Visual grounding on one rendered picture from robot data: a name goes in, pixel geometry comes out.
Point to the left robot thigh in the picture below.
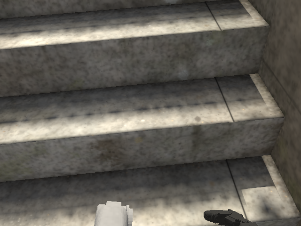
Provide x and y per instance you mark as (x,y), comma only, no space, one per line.
(113,214)

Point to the robot left shin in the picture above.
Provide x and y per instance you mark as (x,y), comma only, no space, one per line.
(98,208)

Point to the robot right hand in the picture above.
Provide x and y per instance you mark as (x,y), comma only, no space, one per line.
(227,218)

